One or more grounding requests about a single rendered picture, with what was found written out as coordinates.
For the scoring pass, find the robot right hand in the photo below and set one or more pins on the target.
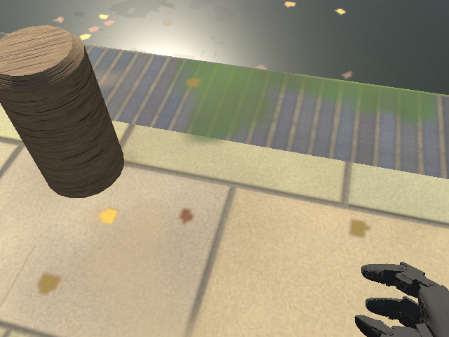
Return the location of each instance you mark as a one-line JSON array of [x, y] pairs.
[[427, 318]]

